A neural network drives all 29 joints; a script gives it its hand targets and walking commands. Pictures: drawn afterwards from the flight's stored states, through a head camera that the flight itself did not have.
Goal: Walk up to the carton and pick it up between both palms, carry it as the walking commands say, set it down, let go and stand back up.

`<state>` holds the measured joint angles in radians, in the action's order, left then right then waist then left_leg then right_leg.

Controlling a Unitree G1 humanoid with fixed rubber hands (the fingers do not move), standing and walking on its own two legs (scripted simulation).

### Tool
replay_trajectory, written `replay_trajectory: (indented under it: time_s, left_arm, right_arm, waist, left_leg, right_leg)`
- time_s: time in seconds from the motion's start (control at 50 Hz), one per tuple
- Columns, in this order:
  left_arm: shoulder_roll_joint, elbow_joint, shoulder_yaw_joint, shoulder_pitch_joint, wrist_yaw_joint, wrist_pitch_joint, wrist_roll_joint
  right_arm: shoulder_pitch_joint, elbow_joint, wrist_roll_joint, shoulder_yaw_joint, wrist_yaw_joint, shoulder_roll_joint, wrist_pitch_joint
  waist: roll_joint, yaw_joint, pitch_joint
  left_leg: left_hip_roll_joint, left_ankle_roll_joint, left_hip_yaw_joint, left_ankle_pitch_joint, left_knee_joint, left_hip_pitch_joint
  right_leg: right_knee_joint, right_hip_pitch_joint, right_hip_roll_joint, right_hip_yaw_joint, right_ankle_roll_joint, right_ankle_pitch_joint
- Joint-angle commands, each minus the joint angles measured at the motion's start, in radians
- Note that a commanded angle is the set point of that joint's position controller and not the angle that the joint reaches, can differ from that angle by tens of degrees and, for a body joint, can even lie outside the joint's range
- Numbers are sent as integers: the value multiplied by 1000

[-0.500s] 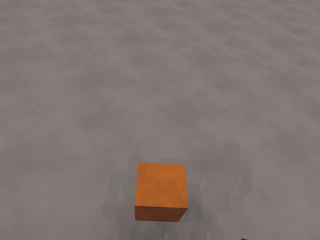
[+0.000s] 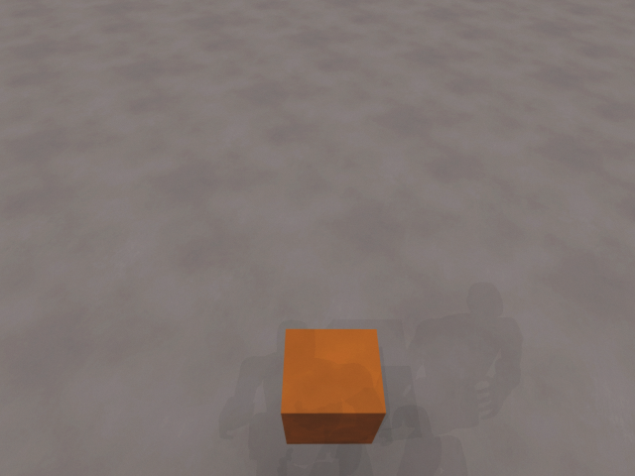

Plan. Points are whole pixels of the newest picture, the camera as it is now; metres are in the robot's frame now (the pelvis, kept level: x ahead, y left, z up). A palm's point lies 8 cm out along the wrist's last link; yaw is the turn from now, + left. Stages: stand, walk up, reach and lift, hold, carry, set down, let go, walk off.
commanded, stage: stand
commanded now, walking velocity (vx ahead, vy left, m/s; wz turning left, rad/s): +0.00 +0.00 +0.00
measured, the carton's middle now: (330, 388) +0.45 -0.03 -0.63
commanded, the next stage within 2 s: reach and lift in 0.18 s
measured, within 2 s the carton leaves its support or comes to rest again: neither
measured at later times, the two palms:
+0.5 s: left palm out of the picture +0.13 +0.22 -0.13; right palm (494, 461) +0.17 -0.23 -0.13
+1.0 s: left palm (206, 425) +0.23 +0.19 -0.19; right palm (460, 408) +0.26 -0.22 -0.18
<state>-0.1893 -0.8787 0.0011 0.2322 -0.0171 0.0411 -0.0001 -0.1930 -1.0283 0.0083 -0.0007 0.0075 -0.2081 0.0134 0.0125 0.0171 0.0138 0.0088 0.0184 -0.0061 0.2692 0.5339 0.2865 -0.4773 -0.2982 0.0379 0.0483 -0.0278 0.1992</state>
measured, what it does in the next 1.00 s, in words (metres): lowers itself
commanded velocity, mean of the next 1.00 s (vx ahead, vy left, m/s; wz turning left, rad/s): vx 0.00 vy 0.00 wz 0.00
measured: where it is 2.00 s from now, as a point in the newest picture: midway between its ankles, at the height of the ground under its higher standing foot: outside the picture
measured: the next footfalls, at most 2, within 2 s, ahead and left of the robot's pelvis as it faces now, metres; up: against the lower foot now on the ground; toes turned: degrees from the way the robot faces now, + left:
none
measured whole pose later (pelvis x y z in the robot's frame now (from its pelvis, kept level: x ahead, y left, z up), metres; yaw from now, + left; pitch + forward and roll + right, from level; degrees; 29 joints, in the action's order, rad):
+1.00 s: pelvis -0.05 -0.02 -0.08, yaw +0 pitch +13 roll +1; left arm -0.20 -0.63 -0.04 -0.34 0.01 0.25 0.00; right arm 0.37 -0.61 -0.01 0.03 0.05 -0.21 0.31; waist -0.02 0.02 -0.17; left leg 0.01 0.00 -0.01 0.44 1.09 0.88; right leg -1.10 -0.93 0.04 0.02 0.00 0.39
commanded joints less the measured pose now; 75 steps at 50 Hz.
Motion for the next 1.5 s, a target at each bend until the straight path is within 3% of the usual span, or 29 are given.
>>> replay_trajectory:
  time_s: [0.0, 0.16, 0.18, 0.2, 0.22, 0.24, 0.26, 0.3, 0.36, 0.42, 0.44, 0.54, 0.66, 0.76, 0.78, 0.86, 0.9, 0.92, 0.96, 1.02, 1.1, 1.2, 1.24, 1.3, 1.32, 1.36, 1.42, 1.44, 1.48]
  left_arm:
    - [-93, -51, -36, 102, -1, -54, -10]
    - [-104, -49, -35, 106, -3, -57, -9]
    - [-96, 302, -77, -244, 15, 8, -8]
    - [-168, 461, -67, -483, 11, 63, -8]
    - [-142, 370, -73, -411, 6, 123, 6]
    - [-158, 379, -78, -333, 3, 166, 11]
    - [-155, 439, -82, -342, -3, 200, 16]
    - [-143, 483, -104, -260, 2, 266, 12]
    - [-125, 477, -118, -225, 18, 283, -26]
    - [-111, 478, -112, -221, 43, 249, -23]
    - [-104, 459, -102, -233, 54, 221, -29]
    - [-138, 454, -153, -403, 59, 136, -14]
    - [-172, 374, -181, -469, 49, 100, 19]
    - [-204, 359, -207, -557, 29, 119, 23]
    - [-223, 382, -241, -621, 29, 121, 15]
    - [-224, 376, -217, -774, 11, 166, 26]
    - [-208, 383, -216, -852, 8, 190, 38]
    - [-210, 388, -201, -947, 7, 197, 53]
    - [-217, 372, -219, -980, -4, 209, 47]
    - [-209, 329, -211, -1108, -16, 213, 63]
    - [-218, 266, -239, -1189, -41, 206, 66]
    - [-189, 237, -254, -1232, -75, 157, 65]
    - [-198, 240, -272, -1251, -83, 127, 81]
    - [-229, 268, -289, -1294, -93, 90, 96]
    - [-227, 255, -274, -1311, -93, 82, 109]
    - [-234, 262, -274, -1363, -94, 64, 110]
    - [-249, 244, -281, -1431, -102, 55, 119]
    - [-269, 278, -290, -1475, -105, 47, 127]
    - [-290, 279, -295, -1511, -110, 55, 133]
  right_arm:
    - [-55, 51, 2, 41, 6, -94, -35]
    - [-62, 54, 0, 42, 10, -101, -35]
    - [289, 405, -76, -4, -4, -72, 27]
    - [522, 653, -78, 1, -6, -119, 73]
    - [460, 580, -70, 18, -21, -119, 134]
    - [359, 547, -57, 35, -35, -165, 192]
    - [331, 570, -57, 40, -45, -160, 234]
    - [154, 543, -10, 66, -50, -122, 319]
    - [77, 570, 53, 108, -43, -84, 336]
    - [79, 567, 57, 103, -47, -40, 314]
    - [110, 592, 71, 114, -41, -41, 291]
    - [258, 586, 46, 120, -23, -5, 211]
    - [412, 626, 26, 155, 23, -45, 173]
    - [510, 634, 5, 175, 46, -82, 191]
    - [571, 654, -7, 167, 46, -78, 197]
    - [680, 581, -10, 174, 53, -87, 242]
    - [783, 585, -18, 193, 56, -98, 262]
    - [847, 563, -16, 199, 58, -107, 268]
    - [894, 541, -3, 229, 63, -134, 275]
    - [1013, 478, 0, 244, 77, -138, 273]
    - [1131, 437, -16, 260, 87, -174, 246]
    - [1214, 360, -41, 275, 73, -216, 177]
    - [1293, 405, -60, 270, 73, -239, 141]
    - [1326, 416, -68, 284, 82, -286, 103]
    - [1355, 424, -71, 292, 85, -310, 92]
    - [1375, 379, -60, 316, 83, -318, 78]
    - [1431, 351, -73, 328, 83, -340, 62]
    - [1468, 364, -87, 332, 81, -336, 59]
    - [1488, 343, -98, 331, 78, -360, 66]
  waist:
    - [-19, -9, 23]
    - [13, -7, 43]
    - [33, 23, 5]
    - [40, -17, 3]
    - [45, 18, -34]
    - [108, 31, -34]
    - [123, 27, -28]
    - [98, 16, -12]
    - [0, -17, 22]
    - [-32, -19, 63]
    - [-62, -27, 93]
    - [-56, 6, 187]
    - [-103, 30, 336]
    - [-78, 38, 451]
    - [-86, 57, 463]
    - [-27, 31, 400]
    - [-30, 25, 409]
    - [-49, 3, 388]
    - [-44, 10, 416]
    - [-69, -17, 472]
    - [-63, -14, 607]
    - [4, 3, 730]
    - [-23, 26, 822]
    - [-41, 14, 957]
    - [-13, 14, 964]
    - [-22, -8, 980]
    - [-17, -13, 1024]
    - [-13, 2, 1079]
    - [5, -2, 1158]
  left_leg:
    - [86, 5, 82, -54, -214, -35]
    - [90, 12, 76, -109, -204, -59]
    - [46, -6, 15, 237, -3, 285]
    - [54, 5, 28, 344, -59, 337]
    - [69, 10, 30, 413, -80, 415]
    - [88, -5, 19, 441, -104, 426]
    - [90, -10, 12, 405, -96, 426]
    - [52, -29, 6, 220, -65, 332]
    - [9, -33, 18, 1, 18, 229]
    - [-1, -15, 27, -109, 84, 249]
    - [-8, -15, 27, -131, 121, 265]
    - [-20, -26, 9, -184, 233, 358]
    - [-37, -18, -11, -142, 340, 492]
    - [-46, -12, -13, -85, 375, 571]
    - [-40, -11, -20, -64, 385, 613]
    - [-36, -7, -26, 82, 378, 616]
    - [-35, -8, -24, 106, 391, 627]
    - [-32, -8, -26, 172, 396, 639]
    - [-35, -13, -24, 161, 399, 637]
    - [-42, -11, -24, 163, 417, 670]
    - [-61, -15, -24, 59, 449, 643]
    - [-75, -38, -18, -178, 497, 575]
    - [-84, -39, -27, -246, 518, 629]
    - [-98, -42, -24, -344, 540, 692]
    - [-102, -44, -24, -357, 539, 709]
    - [-96, -50, -15, -383, 546, 759]
    - [-92, -48, -9, -423, 557, 762]
    - [-90, -45, -11, -430, 552, 751]
    - [-86, -43, -6, -462, 562, 717]
  right_leg:
    - [109, 83, 60, -75, 30, -8]
    - [91, 103, 64, -69, 26, -67]
    - [-84, -72, -40, -84, 58, 269]
    - [-140, -20, -75, -17, 29, 303]
    - [-173, 3, -76, -3, 31, 314]
    - [-209, 60, -85, 21, 26, 293]
    - [-225, 54, -74, 15, 26, 266]
    - [-187, 47, -70, -6, 40, 161]
    - [-132, 29, -70, -46, 38, 54]
    - [-184, 27, -71, -60, 28, -50]
    - [-215, 14, -71, -62, 20, -92]
    - [-307, -76, -48, -73, 6, -217]
    - [-410, -135, -66, -74, -2, -226]
    - [-467, -159, -69, -70, 0, -186]
    - [-465, -167, -67, -79, -4, -152]
    - [-447, -281, -64, -61, 2, 83]
    - [-451, -303, -64, -68, 2, 122]
    - [-450, -325, -62, -68, 4, 191]
    - [-458, -340, -64, -61, 2, 189]
    - [-482, -357, -64, -60, 2, 165]
    - [-525, -373, -70, -51, -2, 53]
    - [-578, -494, -78, -50, 6, -149]
    - [-606, -446, -84, -55, 0, -253]
    - [-628, -392, -87, -72, 2, -423]
    - [-624, -398, -81, -76, 5, -434]
    - [-644, -420, -88, -75, 3, -474]
    - [-649, -463, -89, -75, 3, -496]
    - [-649, -454, -89, -80, 7, -496]
    - [-648, -460, -86, -79, 9, -498]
